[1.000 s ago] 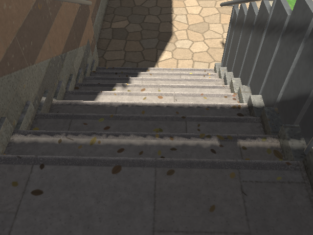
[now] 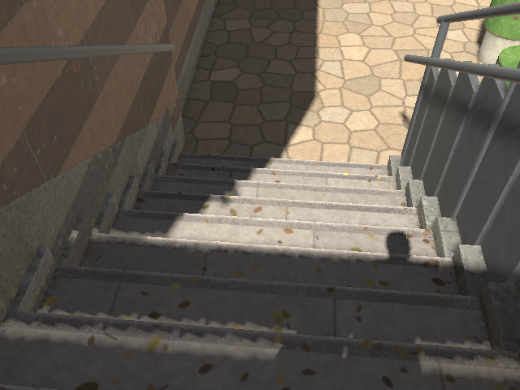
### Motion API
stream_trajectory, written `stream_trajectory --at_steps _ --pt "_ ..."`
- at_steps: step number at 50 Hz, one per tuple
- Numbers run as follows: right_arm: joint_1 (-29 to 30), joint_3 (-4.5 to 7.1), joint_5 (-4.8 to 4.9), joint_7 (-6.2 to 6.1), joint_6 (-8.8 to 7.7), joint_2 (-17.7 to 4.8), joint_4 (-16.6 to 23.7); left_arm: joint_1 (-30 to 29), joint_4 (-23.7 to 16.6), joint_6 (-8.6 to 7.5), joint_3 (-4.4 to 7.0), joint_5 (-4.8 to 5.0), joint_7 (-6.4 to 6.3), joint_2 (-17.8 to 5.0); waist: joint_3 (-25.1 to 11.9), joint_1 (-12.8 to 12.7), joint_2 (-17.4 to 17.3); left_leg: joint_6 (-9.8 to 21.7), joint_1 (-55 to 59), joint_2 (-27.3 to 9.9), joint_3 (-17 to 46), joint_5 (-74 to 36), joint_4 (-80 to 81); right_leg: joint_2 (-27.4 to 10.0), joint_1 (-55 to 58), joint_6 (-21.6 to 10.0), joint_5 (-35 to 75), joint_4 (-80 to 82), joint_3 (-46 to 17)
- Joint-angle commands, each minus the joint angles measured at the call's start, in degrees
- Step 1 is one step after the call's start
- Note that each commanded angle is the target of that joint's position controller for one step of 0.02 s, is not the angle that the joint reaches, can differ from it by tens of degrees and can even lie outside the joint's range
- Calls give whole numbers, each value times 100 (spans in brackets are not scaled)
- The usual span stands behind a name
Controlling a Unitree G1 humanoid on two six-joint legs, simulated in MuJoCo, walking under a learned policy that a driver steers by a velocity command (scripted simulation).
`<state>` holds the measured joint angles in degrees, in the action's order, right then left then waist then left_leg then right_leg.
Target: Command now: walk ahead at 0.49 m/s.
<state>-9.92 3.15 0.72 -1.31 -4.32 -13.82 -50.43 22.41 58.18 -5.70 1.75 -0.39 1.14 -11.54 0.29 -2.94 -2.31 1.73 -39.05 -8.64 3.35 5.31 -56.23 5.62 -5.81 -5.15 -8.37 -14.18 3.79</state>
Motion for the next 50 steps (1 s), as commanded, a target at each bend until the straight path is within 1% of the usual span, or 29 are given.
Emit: stream_trajectory --at_steps 1,8,10,12,13,14,15,16,17,18,19,22,25,26,28,29,30,32,36,37,38,41,43,44,45,46,48,49,50 --pt "142 40 -30 31 -37 -190 283 35 -270 -19 144 42 -114 -841 407 108 458 -74 -170 -15 -44 -919 1042 -1626 -290 -774 639 733 -1106" --pt "1222 -21 56 286 -144 -162 713 540 -25 128 201 125 -155 -994 584 -196 533 18 31 340 -253 -637 2363 -1872 475 -663 928 191 -970" --pt "1009 12 32 306 -177 -290 729 480 11 209 238 130 -203 -1062 492 -29 662 178 394 436 -301 -238 2616 -2021 724 -578 1419 -162 -1045" --pt "-47 169 68 335 -245 -590 445 167 -46 261 227 126 -193 -1026 -101 577 717 418 1864 724 -510 -226 2659 -1826 574 -431 2697 -1114 -828" --pt "-1097 319 5 311 -261 -967 133 68 -122 267 155 100 -186 -865 -777 991 353 664 3259 457 -203 -495 2621 -1409 3 -218 2520 -2548 -490" --pt "-1817 440 -110 274 -226 -1495 43 593 -217 192 15 36 -181 -406 -1680 914 -791 1348 5195 -906 1856 -146 2816 -614 -1759 151 303 -4849 -166" --pt "-1904 355 -55 331 -187 -1273 -12 851 -166 27 -51 150 -126 -205 -2123 817 -1657 1807 5848 -1413 3793 894 3809 -117 -3097 194 -2415 -6020 -809" --pt "-1532 227 12 356 -191 -838 42 525 -221 -59 89 295 -118 -768 -1354 779 -1072 1495 5197 -1311 3362 1317 3957 -491 -3603 86 -2230 -6502 -1150" --pt "-1070 155 12 378 -161 -604 164 90 -337 -58 127 333 -149 -864 -735 668 -583 1273 4384 -1103 2496 953 4006 -764 -3632 64 -1761 -6478 -942" --pt "-469 105 -86 411 -158 -531 297 -81 -334 1 160 261 -228 -825 -297 437 -64 1155 3386 -839 1748 -47 4170 -974 -3203 119 -1234 -5966 -885" --pt "-246 69 -138 422 -181 -388 310 24 -301 95 212 190 -282 -782 -212 258 -109 1046 2939 -523 1164 -394 4314 -1188 -2795 146 -952 -5479 -910" --pt "-491 85 -173 356 -228 -373 88 164 -239 302 248 198 -323 -576 -143 144 -184 1128 2680 -395 709 -470 4679 -1301 -2405 213 -630 -4833 -922" --pt "-782 190 -196 177 -224 -643 -128 -588 -553 355 313 174 -318 -644 120 281 -78 1045 3064 -467 425 -701 4836 -1188 -3133 195 53 -3951 -1261" --pt "-936 231 -251 142 -191 -698 -241 -603 -552 364 295 129 -288 -539 -34 310 -89 1041 3145 -467 228 -1027 4775 -1134 -3051 224 322 -3960 -1225" --pt "-935 224 -225 91 -153 -601 -323 -596 -558 384 323 148 -249 -533 -18 273 -87 943 3191 -412 -108 -1098 4706 -1085 -3093 206 735 -3798 -1269" --pt "-1055 217 -308 88 -172 -614 -402 -261 -396 415 380 131 -212 -599 -193 185 -26 965 3199 -503 -195 -1348 4311 -1070 -2961 204 1136 -4257 -1209" --pt "-1310 183 -183 105 -175 -464 -517 -121 -342 480 414 209 -165 -649 -208 230 -53 1109 3451 -642 -4 -958 4224 -1119 -3408 143 1005 -4587 -1344" --pt "-1411 160 -159 119 -176 -384 -585 -503 -503 519 441 208 -133 -636 189 344 10 1122 3586 -791 121 -460 4097 -1086 -4148 65 854 -4747 -1540" --pt "-1735 153 -206 67 -154 -367 -740 -970 -761 482 415 128 -55 -512 458 526 -189 970 3891 -952 -100 -1244 3556 -1061 -4803 85 665 -4949 -1380" --pt "-1986 145 -169 -13 -167 -244 -862 -1212 -865 440 434 201 -18 -507 595 624 -247 794 4444 -1120 20 -891 3286 -1159 -5460 81 788 -4787 -1842" --pt "-2128 144 -186 -29 -187 -293 -814 -1534 -1046 390 457 271 16 -587 684 733 -249 619 4776 -1027 -65 -308 3288 -1101 -5829 49 900 -4319 -1774" --pt "-2414 168 -204 -207 -200 -362 -861 -2078 -1231 255 340 155 62 -330 857 999 -353 533 4864 -1245 -93 -559 2817 -1057 -6116 31 1291 -3792 -1556" --pt "-1564 90 -218 -329 -219 -350 -508 -1998 -1288 294 310 54 261 -310 843 744 -31 230 2628 -737 -1233 440 2557 -1020 -3666 94 3798 -2445 -868" --pt "-1473 69 -131 -306 -190 -332 -498 -1952 -1261 348 286 80 326 -170 688 769 35 129 1880 -574 -1595 1066 2535 -880 -2506 139 4332 -2197 -538" --pt "-1471 88 -71 -283 -170 -387 -543 -1913 -1265 410 283 186 356 -129 726 765 -66 109 1523 -594 -1668 1410 2447 -819 -1929 190 4369 -2295 -501" --pt "-1414 133 -50 -248 -133 -498 -495 -1900 -1304 503 273 270 347 -133 800 802 -166 73 1678 -578 -1709 1478 2245 -806 -1880 263 3963 -2209 -441" --pt "-1444 168 57 -199 -10 -527 -496 -1801 -1297 660 277 248 266 -335 890 808 -198 -73 2678 -693 -1567 868 1416 -921 -2195 327 3290 -1576 -387" --pt "-1461 181 31 -178 25 -544 -568 -1471 -1182 662 360 185 241 -543 679 660 -121 -133 2931 -741 -1514 290 593 -890 -1869 268 3244 -1445 -226" --pt "-1456 190 62 -112 28 -651 -587 -665 -888 614 518 137 235 -805 241 335 -9 -141 3029 -686 -1495 -705 -540 -639 -965 167 3210 -1283 97"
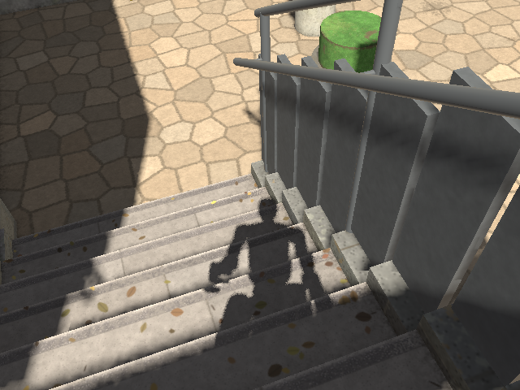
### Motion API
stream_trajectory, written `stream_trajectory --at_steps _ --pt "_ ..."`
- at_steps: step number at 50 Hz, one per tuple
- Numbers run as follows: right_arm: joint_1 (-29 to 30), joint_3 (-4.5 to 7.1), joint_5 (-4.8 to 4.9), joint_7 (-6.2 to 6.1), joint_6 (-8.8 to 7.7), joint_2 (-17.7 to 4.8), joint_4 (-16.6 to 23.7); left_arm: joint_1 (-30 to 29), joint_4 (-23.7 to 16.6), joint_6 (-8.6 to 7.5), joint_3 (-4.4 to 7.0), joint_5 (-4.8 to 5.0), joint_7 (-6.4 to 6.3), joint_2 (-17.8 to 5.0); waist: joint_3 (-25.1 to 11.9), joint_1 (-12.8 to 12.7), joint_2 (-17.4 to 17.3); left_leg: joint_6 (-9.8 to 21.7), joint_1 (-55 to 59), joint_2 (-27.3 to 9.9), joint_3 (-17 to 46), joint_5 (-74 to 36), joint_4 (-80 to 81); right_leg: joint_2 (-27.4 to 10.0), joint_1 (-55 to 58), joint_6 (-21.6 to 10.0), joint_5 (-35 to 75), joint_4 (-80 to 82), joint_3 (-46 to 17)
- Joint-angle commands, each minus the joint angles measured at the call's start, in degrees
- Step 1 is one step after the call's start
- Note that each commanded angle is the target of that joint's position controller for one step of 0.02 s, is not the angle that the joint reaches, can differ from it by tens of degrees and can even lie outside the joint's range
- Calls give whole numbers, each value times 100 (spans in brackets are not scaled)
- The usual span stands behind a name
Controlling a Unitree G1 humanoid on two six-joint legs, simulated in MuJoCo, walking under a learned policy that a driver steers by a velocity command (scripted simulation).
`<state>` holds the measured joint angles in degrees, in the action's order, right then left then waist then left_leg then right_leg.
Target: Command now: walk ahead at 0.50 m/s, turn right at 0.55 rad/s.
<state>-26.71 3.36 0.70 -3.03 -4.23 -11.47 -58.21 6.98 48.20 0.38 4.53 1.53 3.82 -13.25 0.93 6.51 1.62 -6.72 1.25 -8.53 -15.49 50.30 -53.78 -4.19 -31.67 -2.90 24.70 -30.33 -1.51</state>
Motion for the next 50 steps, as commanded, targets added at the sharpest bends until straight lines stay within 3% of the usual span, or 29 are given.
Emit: stream_trajectory --at_steps 1,2,3,4,5,6,8,10,12,13,14,15,17,18,20,26,28,29,30,31,32,33,34,36,38,44,47,48,50 --pt "502 155 174 78 31 -969 143 2017 505 -63 406 -68 -101 -952 -386 -1304 -480 593 -1345 -548 306 -5968 -2352 388 3169 -259 480 792 756" --pt "437 146 211 20 -18 -807 24 2541 755 -152 445 -215 -159 -1373 -350 -1708 847 240 -2543 314 385 -2054 -5511 -38 4176 -788 1281 1098 113" --pt "-817 -41 -61 141 -191 -139 322 2220 563 -329 255 -371 -144 -1691 -1345 -815 2151 217 -5064 542 1592 582 -7062 -611 6500 -1315 3533 -1633 -910" --pt "-638 37 6 171 -334 -752 643 2437 524 -258 261 -41 -59 -1504 -2489 -1090 1698 156 -5157 460 2178 324 -6781 -999 6647 -2045 2797 -1508 -1714" --pt "-134 82 82 122 -338 -887 961 2631 635 -123 215 124 -98 -1355 -2592 -1205 911 107 -5304 365 2136 102 -6325 -1309 6116 -2273 663 -508 -2278" --pt "669 1 280 -1 -298 -595 1486 2432 823 -43 272 172 -160 -1575 -2054 -1021 691 62 -5969 466 1862 -501 -6171 -1713 5267 -2379 -2190 602 -3548" --pt "797 82 222 -199 -13 -935 1392 648 -4 -311 48 -262 3 -1054 -638 -446 -787 407 -5227 134 2365 -2209 -4414 -1871 2184 -2062 -2283 666 -3846" --pt "705 113 -171 -294 151 -722 1325 483 -55 -430 -42 -276 -55 -802 -175 -261 -553 320 -4523 163 2333 -2850 -3094 -1263 664 -1702 -604 207 -2638" --pt "1284 149 -223 -279 142 -685 1600 716 7 -318 -95 -323 -395 -664 -480 -295 -55 306 -3772 314 2144 -4045 -1543 -706 486 -1402 1254 -69 -1995" --pt "647 160 -165 -157 127 -661 1307 818 11 -237 -76 -435 -503 -793 -1086 -158 131 309 -3365 531 2100 -5089 -1959 -622 784 -1383 1982 -467 -1822" --pt "627 163 -127 -67 156 -685 1326 723 -94 -190 -96 -348 -555 -800 -1136 -100 271 311 -3260 645 2053 -5194 -1899 -585 788 -1314 2089 -518 -1711" --pt "1180 242 -110 22 151 -948 1569 1216 26 -190 -75 -127 -646 -790 -1024 -382 259 354 -4233 677 2279 -5699 -1516 -398 1469 -1204 695 -638 -1749" --pt "1982 163 -279 117 198 -828 1973 1202 -72 -170 -142 54 -838 -468 -544 -529 38 412 -4203 804 2218 -6309 -169 76 1018 -998 -1247 -624 -1509" --pt "2124 61 -365 202 217 -530 2047 1155 -50 -72 -201 19 -1025 -284 -432 -518 435 304 -3736 839 2209 -7319 408 335 568 -958 -2652 -883 -1407" --pt "1954 -26 -296 332 292 -274 2021 1263 7 66 -268 -81 -1131 -157 -300 -519 345 181 -3168 844 2226 -7707 1260 380 183 -994 -3760 -983 -1376" --pt "1670 36 81 630 245 -444 1924 1621 2 36 -343 -254 -1099 -44 291 -931 79 492 -2425 240 2477 -7978 4044 172 414 -1018 -3961 -2402 -1623" --pt "731 100 -19 658 328 -320 1425 1920 187 19 -419 -306 -966 136 86 -882 -219 542 -756 472 1646 -8111 4410 556 -273 -672 -3520 -3511 -923" --pt "-305 183 -25 657 376 -400 961 2037 277 -5 -457 -375 -910 314 -247 -636 -741 692 322 219 1867 -9572 3810 706 -972 -453 -4584 -4579 -672" --pt "-1019 215 -88 672 392 -594 551 2245 307 -121 -500 -358 -724 348 -818 -489 -1788 1329 2219 -349 2329 -10550 2323 969 -2545 159 -6985 -6529 -47" --pt "-639 138 59 650 436 -379 584 2472 308 -192 -503 -235 -623 272 -1370 -584 -1953 1799 2295 -504 3007 -8898 2036 763 -2924 544 -7973 -7818 162" --pt "-783 168 77 670 486 -503 510 2073 209 -196 -432 -46 -500 28 -1239 -457 -1612 2178 1782 -732 3537 -8202 2286 598 -3178 722 -8114 -8621 301" --pt "-361 343 -62 615 529 -1456 511 1383 -380 -234 -535 190 -484 132 -1371 -712 -1332 2936 1136 -1471 4846 -6398 2912 364 -3194 811 -7459 -8624 204" --pt "130 375 -188 478 577 -1506 738 525 -581 -144 -548 213 -629 176 -871 -597 -791 3056 391 -1631 5431 -4920 3451 195 -3392 833 -7024 -8222 3" --pt "574 241 -328 248 656 -1179 1093 -269 -786 134 -493 -36 -915 53 -446 -384 -503 2520 -634 -1093 5147 -2975 3896 280 -3141 750 -6983 -8083 15" --pt "991 188 -409 159 638 -1208 1464 -78 -910 200 -450 -264 -1004 77 -133 -560 -386 2271 -1969 -705 4649 -3310 3995 431 -2478 655 -5852 -8671 88" --pt "285 -19 -236 -85 754 -838 1573 -177 -1621 -38 -550 -219 -852 322 -563 -355 -797 2411 -1055 -271 4121 -6317 3470 697 -2666 852 -5767 -9745 337" --pt "288 50 -136 -292 863 -1142 1788 -580 -2196 -71 -724 -246 -717 462 -815 -347 -905 2371 -441 -252 4106 -7242 3196 513 -2585 835 -6046 -8763 216" --pt "310 172 5 -336 937 -1315 1834 -630 -2348 -84 -803 -291 -630 520 -827 -345 -1280 2138 -357 -117 4017 -6619 3357 388 -2338 633 -6748 -7355 23" --pt "898 290 -71 -315 1108 -1577 2226 -77 -2210 -135 -787 -266 -522 355 -897 -698 -1711 2169 -1668 139 3489 -7514 3964 642 -196 581 -6455 -6354 1047"
Over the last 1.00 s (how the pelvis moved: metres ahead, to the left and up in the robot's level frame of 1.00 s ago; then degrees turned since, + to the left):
0.49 -0.02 -0.11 -15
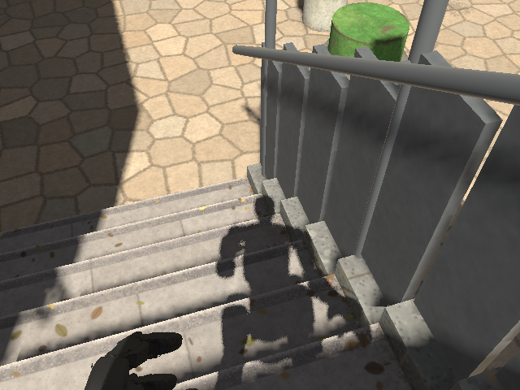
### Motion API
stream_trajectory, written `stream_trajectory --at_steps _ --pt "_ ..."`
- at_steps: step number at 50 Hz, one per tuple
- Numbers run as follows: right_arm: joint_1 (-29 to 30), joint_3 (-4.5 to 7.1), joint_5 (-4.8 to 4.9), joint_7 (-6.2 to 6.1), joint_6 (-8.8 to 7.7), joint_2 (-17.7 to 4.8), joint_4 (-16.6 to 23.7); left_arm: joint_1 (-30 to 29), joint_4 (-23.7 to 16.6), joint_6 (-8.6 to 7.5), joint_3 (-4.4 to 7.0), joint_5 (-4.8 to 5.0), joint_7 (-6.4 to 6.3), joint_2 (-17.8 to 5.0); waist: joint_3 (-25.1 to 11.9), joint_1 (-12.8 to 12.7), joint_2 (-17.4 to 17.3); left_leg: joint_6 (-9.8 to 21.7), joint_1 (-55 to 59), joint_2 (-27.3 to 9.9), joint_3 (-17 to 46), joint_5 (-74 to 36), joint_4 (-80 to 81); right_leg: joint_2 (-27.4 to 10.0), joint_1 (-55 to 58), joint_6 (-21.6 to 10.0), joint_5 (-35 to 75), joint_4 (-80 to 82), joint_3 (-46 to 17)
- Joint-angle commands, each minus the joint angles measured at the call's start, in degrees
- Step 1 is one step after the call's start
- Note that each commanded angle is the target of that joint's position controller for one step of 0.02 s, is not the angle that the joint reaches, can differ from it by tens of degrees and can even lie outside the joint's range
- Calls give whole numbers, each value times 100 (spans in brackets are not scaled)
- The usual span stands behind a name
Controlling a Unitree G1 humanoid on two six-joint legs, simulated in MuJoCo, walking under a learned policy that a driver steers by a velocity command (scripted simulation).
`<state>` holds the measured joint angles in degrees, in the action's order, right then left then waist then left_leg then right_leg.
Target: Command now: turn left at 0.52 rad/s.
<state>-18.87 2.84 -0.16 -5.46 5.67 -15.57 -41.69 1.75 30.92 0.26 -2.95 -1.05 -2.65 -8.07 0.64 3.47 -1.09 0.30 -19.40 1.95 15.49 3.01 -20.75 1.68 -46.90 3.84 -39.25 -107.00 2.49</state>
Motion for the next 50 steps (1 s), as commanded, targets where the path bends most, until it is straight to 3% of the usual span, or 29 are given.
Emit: stream_trajectory --at_steps 1,2,3,4,5,6,7,8,9,12,15,17,18,21,24,27,30,32,34,35,36,37,38,39,40,41,43,46,50 --pt "402 436 145 -5 103 -1346 728 995 -397 -134 40 -25 165 -347 -813 -660 -1919 1490 -327 -881 424 -3015 887 48 2386 -202 -358 1669 585" --pt "630 509 321 59 63 -1294 851 1741 -283 -123 147 -57 177 -578 -750 -1017 -1839 1406 -757 -848 573 -2710 608 -3 3081 -399 -514 2463 242" --pt "997 434 343 133 -49 -680 1138 2832 66 -84 360 -132 139 -1047 -482 -1421 18 1127 -1772 -236 498 -1136 -1334 -293 3696 -807 -36 4407 -1023" --pt "852 217 13 406 -374 227 1568 3359 285 -111 716 -181 111 -2004 -562 -1009 3224 769 -4243 767 1294 3867 -3269 -2183 4779 -1774 4883 5727 -4313" --pt "1283 234 9 636 -808 95 1572 2959 143 -289 871 -208 145 -2178 -698 -1004 2996 346 -5362 1258 2347 4183 -4229 -3063 4621 -2188 6919 7233 -6033" --pt "1816 420 291 614 -920 -552 1456 2281 -45 -380 840 -409 146 -1931 -58 -789 2028 35 -5338 1233 2142 3822 -4744 -2626 3853 -2058 6820 7187 -5554" --pt "1463 492 400 444 -764 -722 1260 1429 -75 -329 767 -378 193 -1581 238 -184 1745 -296 -4897 1043 1430 3396 -5249 -2404 3051 -1917 6126 6699 -4582" --pt "961 492 254 269 -446 -852 944 862 -162 -163 601 -208 210 -993 230 78 1584 -479 -4402 885 780 2587 -5824 -2166 2431 -1528 5544 6177 -3297" --pt "607 467 188 203 -127 -871 762 494 -208 11 461 -224 190 -721 86 356 1151 -534 -3419 967 149 1564 -6742 -1842 1298 -1227 4670 5905 -2357" --pt "818 192 16 125 339 -514 1058 -165 -493 249 182 -251 -44 -746 163 571 448 -596 -2950 965 -681 -210 -8439 -1720 180 -1206 2763 6473 -1330" --pt "988 155 136 103 200 -649 1142 651 -459 144 216 -212 -241 -1023 -328 88 538 -669 -3114 535 -794 -819 -8212 -1568 1781 -880 3150 6429 -633" --pt "1467 104 128 181 80 -459 1274 1469 -201 122 324 -109 -288 -1266 -384 -328 501 -667 -3599 400 -949 -512 -7700 -1650 2958 -1000 4350 6066 -527" --pt "1673 37 163 229 0 -283 1380 1740 -106 141 385 -183 -275 -1452 -587 -492 890 -671 -3634 188 -1106 149 -7485 -1959 3547 -1109 5132 6293 -626" --pt "1976 90 236 343 -89 -357 1296 2419 92 78 626 -126 -135 -1624 -594 -1016 799 -555 -4004 -131 -1064 794 -6654 -2301 4176 -1351 3229 6329 -876" --pt "1937 115 300 440 -300 -257 1444 2476 363 7 771 -5 -191 -1878 -282 -937 1135 -593 -3706 -257 -1373 1595 -6138 -2537 3882 -1520 2131 6968 -1258" --pt "2302 100 410 487 -280 -167 1611 2034 357 -29 846 113 -56 -1850 3 -958 1116 -385 -3710 -503 -1279 2399 -5592 -2914 3638 -1540 1564 7597 -1511" --pt "1989 123 348 533 -169 -75 1390 1758 425 -104 924 55 -19 -1947 -124 -752 940 -194 -2729 -491 -1670 1976 -5517 -2858 3026 -1293 1253 7302 -888" --pt "1824 135 455 616 -128 -129 1271 1417 387 -105 945 39 75 -2015 -74 -626 1050 -83 -1757 -391 -2005 2028 -4838 -2681 2491 -1028 1209 7169 -256" --pt "781 252 450 629 -173 -224 881 958 370 -114 998 153 106 -2137 -343 20 1143 51 275 3 -2716 1907 -3887 -2397 1741 -722 1798 6500 606" --pt "-406 441 389 656 -271 -485 362 793 448 -131 996 134 89 -2081 -571 676 594 241 1666 481 -3049 1674 -3166 -1954 1225 -551 2823 4952 1071" --pt "-1282 555 311 767 -484 -919 -108 470 245 -183 886 53 70 -1800 -73 1040 -1023 840 2305 -38 -1260 910 -1778 -1311 -357 -349 775 2167 916" --pt "-1086 526 291 851 -693 -1321 -269 890 61 -382 726 29 82 -1333 -51 188 -2173 1341 2248 -984 1146 -1347 -1571 -788 -1562 -479 136 1388 -217" --pt "-1056 503 217 984 -806 -1374 -244 728 -18 -506 794 419 82 -1684 -427 224 -1380 1956 2168 -2120 2589 -151 -560 -516 -2008 -594 675 1660 -1018" --pt "-725 459 130 1063 -895 -1258 -169 377 110 -513 838 719 12 -1865 36 65 -278 1962 1586 -2417 2885 1169 -664 -562 -2204 -771 1035 2184 -1518" --pt "-172 346 262 1047 -928 -912 -163 470 307 -493 823 676 -52 -1770 372 -246 -149 1810 1211 -2471 2455 989 -1039 -512 -2311 -729 1171 2460 -1659" --pt "395 186 210 977 -911 -487 -58 930 561 -426 811 583 -39 -1677 396 -560 -420 1614 527 -2396 1780 722 -1340 -434 -1879 -694 1442 2754 -1840" --pt "860 62 -117 841 -973 -37 119 1625 1036 -341 925 497 133 -1759 98 -818 -332 891 -572 -1599 200 1934 -2011 -258 -776 -715 3737 3571 -1880" --pt "457 113 -112 495 -1006 -390 3 959 758 -360 757 112 428 -1147 -90 -700 -294 684 -1743 -1043 -1007 2355 -1855 142 1049 -569 6458 5177 -836" --pt "-325 112 8 254 -915 -363 -242 -38 292 -265 651 172 615 -887 116 -134 -580 782 -1131 -1131 -1237 2189 -2267 144 1443 -492 6149 6634 -454"
Over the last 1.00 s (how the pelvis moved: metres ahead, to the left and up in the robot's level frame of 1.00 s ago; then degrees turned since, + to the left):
0.26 -0.05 -0.23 -1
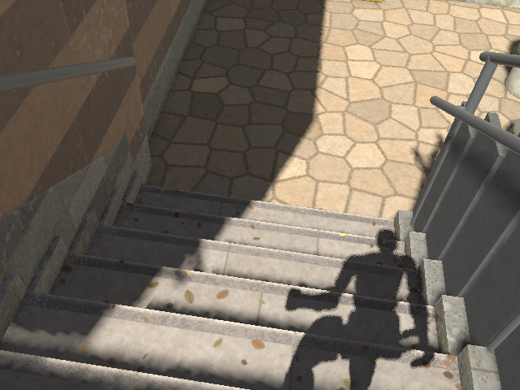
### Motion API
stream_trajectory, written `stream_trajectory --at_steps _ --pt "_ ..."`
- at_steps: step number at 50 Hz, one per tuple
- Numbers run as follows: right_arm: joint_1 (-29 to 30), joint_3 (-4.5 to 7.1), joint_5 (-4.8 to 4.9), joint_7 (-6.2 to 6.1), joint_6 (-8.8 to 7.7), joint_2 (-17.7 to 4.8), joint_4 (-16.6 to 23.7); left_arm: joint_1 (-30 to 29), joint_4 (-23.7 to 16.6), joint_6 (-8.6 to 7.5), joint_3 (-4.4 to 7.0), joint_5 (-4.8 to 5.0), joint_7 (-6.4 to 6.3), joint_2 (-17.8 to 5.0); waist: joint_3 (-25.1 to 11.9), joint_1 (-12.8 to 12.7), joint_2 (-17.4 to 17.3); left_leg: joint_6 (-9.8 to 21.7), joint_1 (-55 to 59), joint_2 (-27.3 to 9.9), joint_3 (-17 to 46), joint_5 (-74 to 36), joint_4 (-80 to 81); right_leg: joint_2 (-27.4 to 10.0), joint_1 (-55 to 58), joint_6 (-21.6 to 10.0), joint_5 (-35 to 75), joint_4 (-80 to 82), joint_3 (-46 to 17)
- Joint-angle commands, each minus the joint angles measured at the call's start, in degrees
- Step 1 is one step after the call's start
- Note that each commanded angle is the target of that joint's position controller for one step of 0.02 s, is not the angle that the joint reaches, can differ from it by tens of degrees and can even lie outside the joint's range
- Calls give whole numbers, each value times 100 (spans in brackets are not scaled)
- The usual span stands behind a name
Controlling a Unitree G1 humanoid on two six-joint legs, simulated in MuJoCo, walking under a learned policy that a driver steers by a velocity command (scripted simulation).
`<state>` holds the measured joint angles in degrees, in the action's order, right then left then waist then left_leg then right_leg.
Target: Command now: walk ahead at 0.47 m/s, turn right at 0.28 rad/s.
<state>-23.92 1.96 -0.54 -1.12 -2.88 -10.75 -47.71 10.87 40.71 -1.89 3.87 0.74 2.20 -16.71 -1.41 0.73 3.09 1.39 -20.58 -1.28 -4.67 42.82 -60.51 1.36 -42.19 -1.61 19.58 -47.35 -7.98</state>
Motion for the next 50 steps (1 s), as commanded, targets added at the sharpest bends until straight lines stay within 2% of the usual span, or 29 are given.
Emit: stream_trajectory --at_steps 1,3,4,5,6,7,8,9,10,11,12,13,15,16,17,18,20,23,28,32,34,35,36,38,39,40,41,45,50 --pt "-14 199 46 -199 -26 -805 313 -1097 -744 -37 -21 25 172 -46 430 293 -990 673 -599 -908 857 -2062 1426 124 746 32 101 950 587" --pt "-146 205 41 -156 19 -765 199 -513 -487 36 51 4 177 -85 305 123 -1025 613 -516 -1025 881 -2845 473 219 1260 -91 -117 437 999" --pt "-153 152 86 -197 48 -587 269 -566 -462 -3 25 137 170 -1 556 299 -902 481 145 -1092 909 -3144 228 29 752 -105 -774 1490 912" --pt "-224 159 111 -191 83 -667 139 -263 -304 -52 40 157 165 113 535 143 -925 464 364 -1134 910 -3803 -238 0 1280 -188 -1238 2014 1073" --pt "141 197 115 -189 60 -805 26 781 12 -68 124 151 152 57 205 -477 -1279 529 94 -1215 1028 -4646 -1062 -251 2534 -462 -1127 2470 882" --pt "223 237 152 -182 -7 -833 29 1754 398 -82 242 42 138 -204 -236 -920 -838 521 -428 -840 665 -5727 -2647 -130 4166 -811 -672 2870 844" --pt "564 255 65 -154 -119 -574 78 2684 745 -79 221 14 147 -355 -198 -1400 499 346 -2330 -22 222 -2033 -5966 -677 5478 -1291 877 2547 71" --pt "-62 114 71 -58 -208 -225 497 2164 515 -36 20 -102 148 -437 -588 -461 1261 270 -4151 -39 682 22 -6605 -1310 6387 -1485 2687 695 -678" --pt "-148 112 74 2 -259 -544 719 1637 207 118 39 7 122 -432 -1061 -314 790 71 -4405 -122 941 -578 -6319 -1556 6169 -1796 2698 1048 -1253" --pt "97 141 339 -78 -213 -815 1038 1524 270 244 274 7 125 -1125 -1298 -264 362 -141 -4635 -24 1053 -803 -5819 -2188 5523 -2525 -993 2101 -2687" --pt "598 272 471 -209 -113 -1029 1010 862 104 186 86 -18 119 -557 -300 110 -871 -137 -4800 -353 1258 -1948 -4291 -1946 4234 -2106 -2715 2305 -2663" --pt "633 359 317 -316 7 -1211 943 21 -212 48 -66 22 83 -151 202 475 -991 -203 -4217 -489 1365 -2614 -3498 -1699 2983 -1791 -2064 2113 -2489" --pt "835 287 -228 -428 122 -813 1135 -130 -284 -72 -18 84 -220 -330 302 439 -370 -601 -3106 -316 1068 -3569 -1427 -896 1761 -1413 -67 1959 -1515" --pt "932 211 -316 -412 114 -529 1238 74 -146 -29 3 -27 -387 -383 -92 424 -13 -671 -2605 -237 1053 -3938 -1228 -724 1755 -1392 1016 1709 -1329" --pt "531 196 -240 -339 70 -522 1035 123 -134 13 22 -183 -506 -528 -661 506 124 -705 -2346 -131 1071 -4741 -1603 -709 2160 -1349 1870 1309 -1260" --pt "476 193 -179 -277 65 -585 1047 206 -132 55 0 -98 -574 -434 -857 487 185 -711 -2406 -120 1132 -4777 -1557 -693 2478 -1290 2145 1157 -1227" --pt "1260 268 -106 -195 85 -726 1307 1264 262 78 -33 174 -671 -94 -570 14 156 -552 -3649 -68 1575 -5064 -748 -573 3499 -1132 273 846 -1685" --pt "2051 188 -254 -72 111 -617 1679 1174 189 269 -48 164 -878 -20 -61 -6 -127 -549 -2863 221 1464 -6309 901 -38 2485 -1012 -1336 480 -1541" --pt "2107 141 -135 56 116 -464 1929 768 -111 389 -86 66 -836 -26 8 -16 339 -521 -554 523 1449 -6628 2460 422 1139 -1067 -2817 26 -1699" --pt "1196 229 114 200 41 -536 1553 811 -291 440 -179 103 -837 192 368 -93 183 -335 343 -276 1660 -7281 5130 588 1820 -917 -3314 -1420 -2030" --pt "-241 360 61 223 84 -586 966 950 -152 375 -272 -49 -592 533 -20 166 -940 -205 3239 -868 1513 -9264 4721 1175 -206 -410 -5389 -3595 -1199" --pt "-870 325 30 240 104 -793 832 1447 -30 320 -298 -2 -405 587 -917 387 -1738 480 5283 -1601 1858 -11027 2479 1590 -1814 -3 -7892 -6184 -739" --pt "-773 311 100 301 98 -988 737 1972 -71 236 -271 200 -307 377 -1572 149 -2086 1174 5509 -2072 2648 -10549 2232 1330 -2347 310 -7994 -7547 -885" --pt "-452 311 53 285 191 -1330 602 1317 -319 219 -167 244 -311 -35 -1451 73 -1344 1852 4202 -2390 3105 -7718 2940 727 -2560 673 -7065 -9007 -256" --pt "165 264 34 155 321 -1349 676 657 -634 335 -191 302 -384 35 -1036 -103 -982 1965 2910 -2486 3639 -5297 3774 388 -2343 727 -6360 -8674 -25" --pt "666 96 -87 14 473 -1001 873 115 -749 541 -186 247 -518 11 -407 -63 -437 1657 1627 -2087 3342 -3592 4341 366 -2010 776 -5922 -8599 88" --pt "1031 -24 -307 -33 527 -1053 1027 -15 -712 680 -233 231 -613 174 -129 -102 -351 1339 413 -1532 2966 -3296 4644 548 -1180 772 -5057 -8907 284" --pt "547 -392 -51 -110 623 -618 763 218 -923 691 -427 141 -668 806 141 -116 -764 1070 -53 -721 2137 -3298 4319 599 -1111 798 -4765 -8911 396" --pt "-260 -365 -6 -232 597 -633 461 -55 -1100 611 -498 110 -610 870 -122 115 -823 1359 1247 -950 2438 -3459 4460 333 -1232 826 -5104 -7907 180"
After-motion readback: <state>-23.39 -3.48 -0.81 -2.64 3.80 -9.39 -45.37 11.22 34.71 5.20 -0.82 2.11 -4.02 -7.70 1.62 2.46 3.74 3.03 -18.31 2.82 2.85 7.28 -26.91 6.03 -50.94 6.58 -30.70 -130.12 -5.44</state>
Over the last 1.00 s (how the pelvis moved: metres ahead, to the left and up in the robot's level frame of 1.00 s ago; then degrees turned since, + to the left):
0.02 0.08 0.09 22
